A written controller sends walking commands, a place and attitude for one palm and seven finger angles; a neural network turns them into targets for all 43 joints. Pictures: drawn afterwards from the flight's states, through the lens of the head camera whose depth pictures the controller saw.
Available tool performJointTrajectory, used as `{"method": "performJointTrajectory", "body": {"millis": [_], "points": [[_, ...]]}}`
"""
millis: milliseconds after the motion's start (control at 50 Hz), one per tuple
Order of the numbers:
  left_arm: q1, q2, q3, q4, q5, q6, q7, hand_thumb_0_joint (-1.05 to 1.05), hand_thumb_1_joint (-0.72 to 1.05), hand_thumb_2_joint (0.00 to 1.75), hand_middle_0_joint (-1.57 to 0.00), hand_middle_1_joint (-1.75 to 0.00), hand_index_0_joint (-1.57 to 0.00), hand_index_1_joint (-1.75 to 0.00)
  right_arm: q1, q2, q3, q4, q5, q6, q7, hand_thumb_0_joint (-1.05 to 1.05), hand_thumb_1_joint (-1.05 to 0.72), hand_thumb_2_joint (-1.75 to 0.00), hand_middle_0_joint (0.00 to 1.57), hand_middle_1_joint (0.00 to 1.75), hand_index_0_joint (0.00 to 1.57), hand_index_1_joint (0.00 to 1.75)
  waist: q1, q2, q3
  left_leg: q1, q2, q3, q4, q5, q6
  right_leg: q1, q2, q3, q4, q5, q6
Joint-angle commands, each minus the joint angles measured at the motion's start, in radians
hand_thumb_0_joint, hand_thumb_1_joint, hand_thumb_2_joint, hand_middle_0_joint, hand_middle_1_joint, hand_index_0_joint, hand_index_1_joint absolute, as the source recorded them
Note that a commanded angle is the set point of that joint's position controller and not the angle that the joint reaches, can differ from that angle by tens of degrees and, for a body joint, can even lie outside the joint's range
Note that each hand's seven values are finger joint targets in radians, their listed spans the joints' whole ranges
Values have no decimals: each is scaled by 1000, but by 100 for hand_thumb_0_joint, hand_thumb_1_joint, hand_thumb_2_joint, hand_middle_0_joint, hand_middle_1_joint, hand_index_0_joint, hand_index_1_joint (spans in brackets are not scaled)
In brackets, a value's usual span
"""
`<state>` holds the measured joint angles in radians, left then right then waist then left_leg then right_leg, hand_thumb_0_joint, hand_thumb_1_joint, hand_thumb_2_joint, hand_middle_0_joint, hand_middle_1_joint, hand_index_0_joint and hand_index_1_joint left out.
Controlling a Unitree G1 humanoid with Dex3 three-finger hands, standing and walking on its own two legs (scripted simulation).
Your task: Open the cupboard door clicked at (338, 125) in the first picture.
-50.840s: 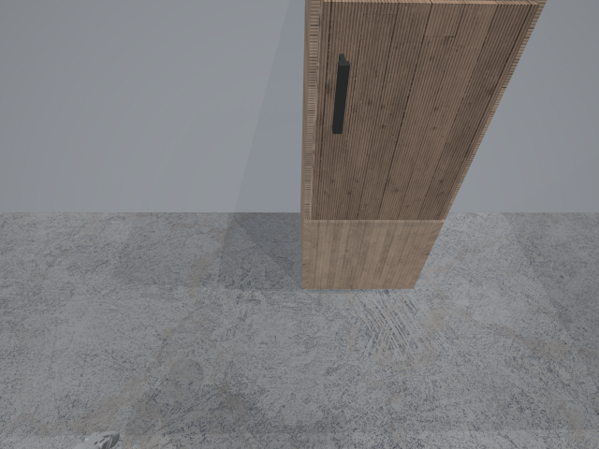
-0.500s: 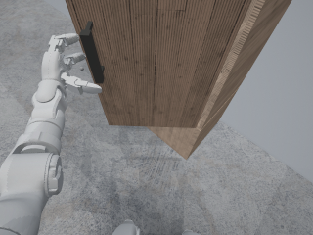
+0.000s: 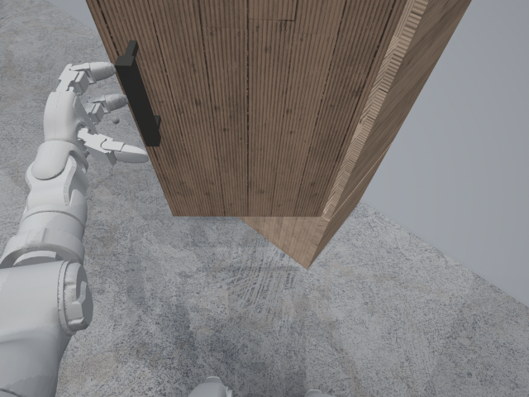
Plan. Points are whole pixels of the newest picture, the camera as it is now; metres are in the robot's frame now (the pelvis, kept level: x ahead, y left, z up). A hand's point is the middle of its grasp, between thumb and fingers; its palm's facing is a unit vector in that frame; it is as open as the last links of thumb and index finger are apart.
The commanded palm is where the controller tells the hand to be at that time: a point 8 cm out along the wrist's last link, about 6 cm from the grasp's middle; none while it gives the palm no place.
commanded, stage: move the hooked fingers beside the handle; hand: left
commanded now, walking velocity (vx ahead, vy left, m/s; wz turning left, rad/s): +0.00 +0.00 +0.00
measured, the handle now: (143, 97) +0.53 +0.19 +0.12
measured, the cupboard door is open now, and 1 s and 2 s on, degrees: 40 40 40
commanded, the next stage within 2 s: slide the fingers in behind the handle in 1.86 s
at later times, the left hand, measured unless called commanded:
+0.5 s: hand (121, 120) +0.48 +0.21 +0.12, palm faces +0.03 -1.00 +0.00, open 14.1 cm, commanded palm +0.45 +0.27 +0.12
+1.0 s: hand (93, 120) +0.48 +0.25 +0.12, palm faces +0.01 -1.00 +0.02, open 14.0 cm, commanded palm +0.46 +0.30 +0.12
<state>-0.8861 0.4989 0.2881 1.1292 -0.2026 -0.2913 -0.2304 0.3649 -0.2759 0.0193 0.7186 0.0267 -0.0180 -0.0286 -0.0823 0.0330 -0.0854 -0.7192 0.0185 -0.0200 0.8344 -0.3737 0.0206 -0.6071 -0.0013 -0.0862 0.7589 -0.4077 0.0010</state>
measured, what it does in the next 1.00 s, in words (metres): stands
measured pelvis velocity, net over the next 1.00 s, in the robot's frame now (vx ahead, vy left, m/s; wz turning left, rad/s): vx -0.01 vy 0.00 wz -0.05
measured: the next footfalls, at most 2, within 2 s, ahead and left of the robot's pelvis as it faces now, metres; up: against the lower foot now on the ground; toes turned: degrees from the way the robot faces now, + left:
none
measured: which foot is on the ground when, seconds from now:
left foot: down 0.00-1.00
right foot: down 0.00-1.00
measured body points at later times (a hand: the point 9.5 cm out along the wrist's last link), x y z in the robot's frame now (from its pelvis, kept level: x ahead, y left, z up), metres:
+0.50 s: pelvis +0.00 +0.00 +0.00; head +0.07 +0.00 +0.45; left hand +0.47 +0.26 +0.13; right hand +0.02 -0.27 -0.11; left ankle +0.01 +0.10 -0.70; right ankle -0.03 -0.12 -0.70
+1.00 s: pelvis -0.01 +0.00 +0.00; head +0.08 +0.02 +0.44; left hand +0.47 +0.30 +0.13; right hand +0.00 -0.28 -0.10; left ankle +0.01 +0.10 -0.70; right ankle -0.03 -0.12 -0.70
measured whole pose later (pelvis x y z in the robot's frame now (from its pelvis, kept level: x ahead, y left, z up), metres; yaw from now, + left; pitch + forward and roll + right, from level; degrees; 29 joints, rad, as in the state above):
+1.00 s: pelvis -0.01 +0.00 +0.00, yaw -3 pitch +15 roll -3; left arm -0.85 0.66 0.47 1.18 -0.17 -0.28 -0.41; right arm 0.39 -0.30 0.04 0.64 0.04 0.05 -0.07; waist -0.14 0.02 -0.09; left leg -0.73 0.05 0.02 0.83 -0.37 0.03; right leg -0.63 0.02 -0.04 0.75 -0.38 0.01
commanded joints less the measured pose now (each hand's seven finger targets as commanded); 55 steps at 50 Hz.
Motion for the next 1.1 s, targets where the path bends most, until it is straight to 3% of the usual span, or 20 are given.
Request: {"method": "performJointTrajectory", "body": {"millis": [0, 40, 80, 140, 200, 260, 300, 380, 400, 440, 580, 660, 860, 920, 940, 960, 1000, 1040, 1060, 1080], "points": [[-481, 70, -48, -267, 12, -63, -79, 0, -50, 30, -30, -120, -30, -120, 122, -169, -59, -67, -1, -11, -18, 0, -90, -90, 20, 30, 20, 30, -78, 115, -430, 500, 4, -63, -63, 455, 2, -36, 54, 24, -75, 362, -23], [-448, 121, -6, -269, 11, -63, -78, 0, -50, 30, -30, -120, -30, -120, 125, -174, -58, -73, -2, -3, -19, 0, -90, -90, 20, 30, 20, 30, -64, 101, -433, 489, 4, -64, -62, 470, 3, -17, 55, 24, -72, 369, -25], [-454, 104, -18, -275, 9, -61, -82, 0, -50, 30, -30, -120, -30, -120, 115, -169, -60, -76, 2, 1, -20, 0, -90, -90, 20, 30, 20, 30, -74, 95, -420, 491, 7, -59, -66, 458, 3, -22, 55, 24, -79, 370, -20], [-437, 149, 15, -299, 13, -63, -76, 0, -50, 30, -30, -120, -30, -120, 110, -171, -57, -89, 2, 9, -24, 0, -90, -90, 20, 30, 20, 30, -63, 113, -414, 478, 3, -52, -65, 461, 7, -9, 54, 27, -76, 373, -22], [-405, 177, 50, -284, 13, -59, -69, 0, -50, 30, -30, -120, -30, -120, 105, -170, -57, -97, 4, 17, -26, 0, -90, -90, 20, 30, 20, 30, -53, 81, -401, 458, 5, -51, -77, 435, 6, 6, 54, 28, -82, 362, -20], [-405, 278, 133, -271, 16, -58, -56, 0, -50, 30, -30, -120, -30, -120, 101, -173, -48, -110, 3, 24, -31, 0, -90, -90, 20, 30, 20, 30, -33, 83, -410, 419, -1, -40, -81, 422, 9, 53, 51, 36, -75, 382, -20], [-396, 311, 151, -244, 32, -57, -48, 0, -50, 30, -30, -120, -30, -120, 98, -172, -44, -118, 4, 29, -35, 0, -90, -90, 20, 30, 20, 30, -36, 55, -380, 381, 0, -33, -87, 391, 11, 64, 49, 39, -77, 375, -17], [-347, 373, 196, -246, 45, -73, -51, 0, -50, 30, -30, -120, -30, -120, 97, -173, -44, -140, 5, 37, -39, 0, -90, -90, 20, 30, 20, 30, -24, 61, -407, 363, -1, -15, -83, 401, 13, 106, 47, 51, -74, 411, -13], [-346, 349, 175, -242, 40, -71, -61, 0, -50, 30, -30, -120, -30, -120, 94, -170, -43, -145, 6, 38, -39, 0, -90, -90, 20, 30, 20, 30, -28, 66, -394, 355, -2, -8, -86, 387, 15, 108, 48, 54, -79, 411, -11], [-317, 384, 201, -212, 32, -68, -81, 0, -50, 30, -30, -120, -30, -120, 101, -177, -43, -149, 9, 43, -43, 0, -90, -90, 20, 30, 20, 30, -26, 32, -384, 333, -2, -3, -85, 371, 20, 127, 50, 55, -83, 411, -12], [-367, 362, 167, -226, 3, -64, -138, 0, -50, 30, -30, -120, -30, -120, 109, -184, -51, -141, 15, 45, -54, 0, -90, -90, 20, 30, 20, 30, -50, 77, -390, 365, -1, -4, -88, 335, 21, 86, 50, 60, -103, 373, -9], [-395, 390, 163, -177, 6, -49, -152, 0, -50, 30, -30, -120, -30, -120, 115, -192, -45, -127, 19, 47, -61, 0, -90, -90, 20, 30, 20, 30, -68, 57, -328, 320, 0, -11, -93, 282, 26, 50, 48, 62, -112, 322, -8], [-401, 474, 211, -185, 22, -65, -166, 0, -50, 30, -30, -120, -30, -120, 129, -198, -43, -137, 12, 46, -61, 0, -90, -90, 20, 30, 20, 30, -48, 127, -415, 362, 3, -22, -78, 333, 16, 45, 52, 58, -90, 324, -13], [-375, 461, 201, -163, 19, -50, -178, 0, -50, 30, -30, -120, -30, -120, 130, -200, -44, -144, 13, 50, -58, 0, -90, -90, 20, 30, 20, 30, -52, 120, -378, 350, 6, -19, -79, 330, 14, 29, 55, 51, -93, 318, -12], [-347, 490, 231, -132, 13, -44, -181, 0, -50, 30, -30, -120, -30, -120, 139, -204, -43, -144, 12, 54, -60, 0, -90, -90, 20, 30, 20, 30, -46, 75, -366, 326, 5, -20, -79, 329, 19, 46, 58, 50, -91, 323, -14], [-366, 509, 236, -152, 17, -43, -185, 0, -50, 30, -30, -120, -30, -120, 133, -207, -43, -150, 15, 55, -62, 0, -90, -90, 20, 30, 20, 30, -47, 93, -382, 329, 7, -18, -81, 335, 18, 47, 55, 53, -89, 332, -11], [-373, 480, 215, -182, 15, -45, -194, 0, -50, 30, -30, -120, -30, -120, 134, -201, -46, -154, 13, 54, -60, 0, -90, -90, 20, 30, 20, 30, -48, 137, -398, 367, 7, -17, -76, 359, 14, 30, 58, 51, -89, 340, -12], [-362, 499, 236, -182, 8, -52, -198, 0, -50, 30, -30, -120, -30, -120, 142, -206, -47, -152, 12, 58, -60, 0, -90, -90, 20, 30, 20, 30, -48, 102, -395, 373, 11, -25, -73, 380, 14, 28, 62, 44, -84, 341, -17], [-363, 497, 237, -200, 7, -57, -203, 0, -50, 30, -30, -120, -30, -120, 138, -204, -47, -156, 12, 58, -58, 0, -90, -90, 20, 30, 20, 30, -41, 137, -417, 397, 12, -29, -75, 396, 9, 20, 63, 43, -81, 344, -16], [-366, 435, 185, -218, 4, -57, -208, 0, -50, 30, -30, -120, -30, -120, 131, -198, -47, -157, 12, 56, -56, 0, -90, -90, 20, 30, 20, 30, -51, 151, -414, 421, 13, -29, -74, 398, 8, -1, 63, 41, -86, 332, -16]]}}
